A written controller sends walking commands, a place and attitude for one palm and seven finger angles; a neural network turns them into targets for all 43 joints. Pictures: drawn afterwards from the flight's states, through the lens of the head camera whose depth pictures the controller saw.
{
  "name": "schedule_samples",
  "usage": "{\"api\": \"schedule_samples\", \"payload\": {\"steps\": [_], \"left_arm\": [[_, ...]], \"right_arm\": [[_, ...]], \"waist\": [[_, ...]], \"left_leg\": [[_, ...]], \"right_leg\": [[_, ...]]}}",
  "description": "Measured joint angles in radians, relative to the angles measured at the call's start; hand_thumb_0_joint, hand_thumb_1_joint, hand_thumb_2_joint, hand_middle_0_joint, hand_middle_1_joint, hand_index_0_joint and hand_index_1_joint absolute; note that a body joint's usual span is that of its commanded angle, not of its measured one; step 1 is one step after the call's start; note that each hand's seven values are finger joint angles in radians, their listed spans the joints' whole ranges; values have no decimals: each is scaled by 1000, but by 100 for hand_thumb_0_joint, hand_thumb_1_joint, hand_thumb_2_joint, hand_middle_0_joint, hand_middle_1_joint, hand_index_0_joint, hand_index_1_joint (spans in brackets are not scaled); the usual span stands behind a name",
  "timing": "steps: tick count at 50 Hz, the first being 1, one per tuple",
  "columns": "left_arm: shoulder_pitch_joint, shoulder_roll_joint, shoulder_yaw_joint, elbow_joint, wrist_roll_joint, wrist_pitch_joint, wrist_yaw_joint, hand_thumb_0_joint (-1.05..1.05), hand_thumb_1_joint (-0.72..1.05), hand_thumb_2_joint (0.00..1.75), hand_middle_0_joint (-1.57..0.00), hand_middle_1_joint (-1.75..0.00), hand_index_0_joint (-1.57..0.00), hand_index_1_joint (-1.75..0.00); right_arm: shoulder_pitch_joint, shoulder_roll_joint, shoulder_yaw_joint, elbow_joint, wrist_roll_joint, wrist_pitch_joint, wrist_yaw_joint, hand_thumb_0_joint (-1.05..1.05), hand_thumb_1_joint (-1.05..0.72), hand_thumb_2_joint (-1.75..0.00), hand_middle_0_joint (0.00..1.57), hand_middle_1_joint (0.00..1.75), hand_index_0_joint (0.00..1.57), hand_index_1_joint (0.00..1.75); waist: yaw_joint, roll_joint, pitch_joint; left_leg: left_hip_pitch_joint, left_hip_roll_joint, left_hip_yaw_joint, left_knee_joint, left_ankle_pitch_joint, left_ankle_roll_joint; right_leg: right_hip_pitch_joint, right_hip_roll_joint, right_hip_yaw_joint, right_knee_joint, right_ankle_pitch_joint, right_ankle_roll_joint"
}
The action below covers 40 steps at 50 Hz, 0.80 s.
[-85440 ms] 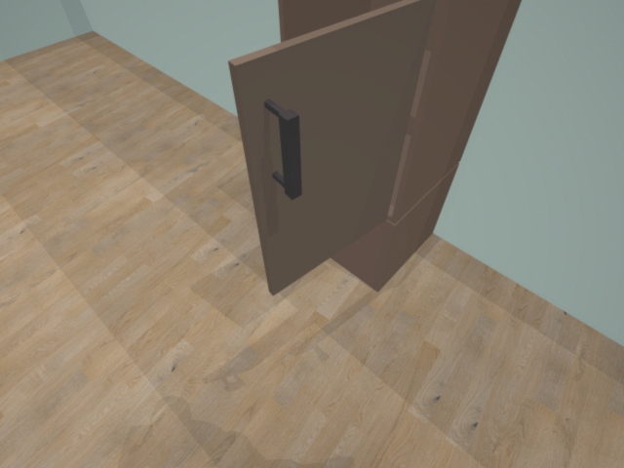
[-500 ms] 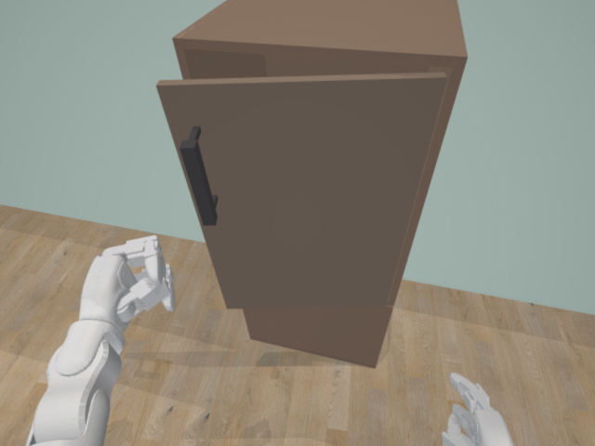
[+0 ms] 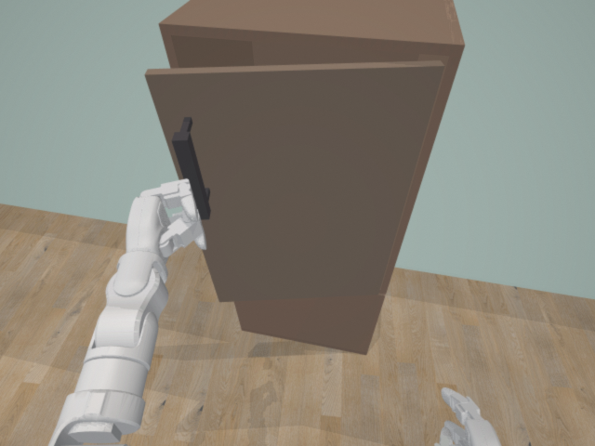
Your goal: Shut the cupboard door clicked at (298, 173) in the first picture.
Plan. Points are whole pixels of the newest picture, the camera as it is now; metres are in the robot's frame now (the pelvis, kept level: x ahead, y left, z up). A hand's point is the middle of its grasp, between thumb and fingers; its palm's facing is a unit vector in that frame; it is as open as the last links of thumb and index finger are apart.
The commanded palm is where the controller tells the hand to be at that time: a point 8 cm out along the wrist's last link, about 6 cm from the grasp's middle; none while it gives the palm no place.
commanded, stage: bring the fist close to the handle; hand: left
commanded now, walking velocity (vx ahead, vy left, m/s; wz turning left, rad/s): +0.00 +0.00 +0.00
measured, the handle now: (195, 170) +0.49 +0.19 +0.12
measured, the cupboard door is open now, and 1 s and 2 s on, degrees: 15 12 0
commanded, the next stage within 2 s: push the door shut along its arc in 0.52 s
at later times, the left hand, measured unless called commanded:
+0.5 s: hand (205, 215) +0.39 +0.15 +0.12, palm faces +0.14 -0.99 -0.01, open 3.1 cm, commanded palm +0.36 +0.20 +0.12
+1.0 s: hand (202, 194) +0.42 +0.16 +0.13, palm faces +0.03 -1.00 -0.01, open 3.1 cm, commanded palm +0.41 +0.20 +0.12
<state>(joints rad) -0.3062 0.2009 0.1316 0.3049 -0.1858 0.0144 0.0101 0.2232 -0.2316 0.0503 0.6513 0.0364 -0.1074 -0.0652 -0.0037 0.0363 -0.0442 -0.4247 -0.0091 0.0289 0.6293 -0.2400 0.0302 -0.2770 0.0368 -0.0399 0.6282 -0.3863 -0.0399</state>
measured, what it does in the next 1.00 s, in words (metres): stands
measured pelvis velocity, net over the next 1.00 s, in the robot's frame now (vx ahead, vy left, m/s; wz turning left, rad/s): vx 0.00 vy -0.01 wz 0.01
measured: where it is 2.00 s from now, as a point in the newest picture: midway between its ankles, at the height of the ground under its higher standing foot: outside the picture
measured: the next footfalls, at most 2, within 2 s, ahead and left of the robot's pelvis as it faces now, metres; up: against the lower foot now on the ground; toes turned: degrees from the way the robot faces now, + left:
none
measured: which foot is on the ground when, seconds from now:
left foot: down 0.00-1.00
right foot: down 0.00-1.00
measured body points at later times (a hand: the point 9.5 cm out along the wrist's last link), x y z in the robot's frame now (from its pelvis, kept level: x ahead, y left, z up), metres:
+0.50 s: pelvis +0.00 -0.01 +0.00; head +0.00 -0.02 +0.45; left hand +0.37 +0.21 +0.12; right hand +0.12 -0.26 -0.11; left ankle +0.05 +0.10 -0.72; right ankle -0.04 -0.09 -0.72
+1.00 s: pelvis +0.00 -0.01 +0.00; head +0.03 -0.02 +0.45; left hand +0.42 +0.22 +0.13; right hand +0.11 -0.27 -0.12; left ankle +0.05 +0.10 -0.72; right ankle -0.04 -0.09 -0.72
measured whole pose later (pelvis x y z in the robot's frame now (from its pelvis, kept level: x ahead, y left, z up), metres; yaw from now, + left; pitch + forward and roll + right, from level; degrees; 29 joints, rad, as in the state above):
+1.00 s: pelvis +0.00 -0.01 +0.00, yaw +0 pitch +5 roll -1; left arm -0.63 0.31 0.21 0.80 -0.20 -0.15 -0.15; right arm 0.29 -0.27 0.02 0.68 0.05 -0.05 -0.06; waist -0.03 0.04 -0.06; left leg -0.51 0.00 0.02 0.66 -0.24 0.02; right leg -0.36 0.05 -0.05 0.65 -0.39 -0.05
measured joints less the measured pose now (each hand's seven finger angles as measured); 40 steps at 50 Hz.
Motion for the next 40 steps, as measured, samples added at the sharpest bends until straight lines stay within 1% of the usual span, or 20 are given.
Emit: {"api": "schedule_samples", "payload": {"steps": [6,9,14,16,22,28,31,36,40], "left_arm": [[-101,5,10,137,10,-10,12,2,90,90,-130,-150,-130,-150],[-135,3,16,187,15,-26,19,2,90,90,-130,-150,-130,-150],[-120,-10,23,190,22,-81,26,2,90,90,-130,-150,-129,-150],[-109,-11,27,191,23,-94,26,2,90,90,-130,-150,-130,-150],[-89,7,44,203,22,-94,19,2,90,90,-130,-150,-130,-150],[-87,13,42,198,8,-111,-1,2,90,90,-130,-150,-130,-150],[-101,19,49,217,2,-110,-16,2,90,90,-130,-150,-130,-150],[-136,44,60,274,1,-104,-43,2,90,90,-130,-150,-130,-150],[-197,70,58,335,0,-121,-74,2,90,90,-130,-150,-130,-150]], "right_arm": [[25,-11,-9,11,2,25,7,1,-90,-90,20,30,21,30],[38,-16,-17,15,0,32,10,1,-90,-90,20,30,21,30],[64,-23,-32,16,-4,37,19,1,-90,-90,20,30,20,30],[70,-24,-35,17,-4,42,23,1,-90,-90,20,30,20,30],[71,-21,-36,11,2,59,22,1,-91,-90,20,30,20,30],[54,-25,-35,8,6,57,15,1,-91,-90,20,30,20,30],[41,-24,-31,7,9,59,13,1,-91,-90,20,30,20,30],[22,-25,-25,-1,12,62,7,1,-91,-90,20,30,20,30],[15,-29,-23,0,14,59,1,1,-91,-90,20,30,20,30]], "waist": [[-12,3,-1],[-16,2,1],[-18,4,-7],[-19,5,-12],[-20,2,-14],[-11,7,-10],[-8,4,-11],[-11,0,-8],[-17,0,4]], "left_leg": [[-12,3,1,0,4,0],[-21,4,2,0,5,0],[-24,9,11,0,2,-2],[-21,10,14,0,-1,-2],[-8,16,14,-5,-1,-7],[-7,16,4,-6,3,-11],[-9,16,0,-8,6,-13],[-17,16,-6,-6,8,-15],[-36,15,-14,6,6,-15]], "right_leg": [[-12,2,1,-2,5,0],[-23,4,3,1,7,-1],[-31,7,12,4,5,-3],[-30,8,16,5,3,-3],[-17,14,16,0,3,-8],[-12,16,6,-5,6,-12],[-14,16,3,-5,6,-14],[-20,17,-4,-3,7,-16],[-34,17,-12,5,4,-17]]}}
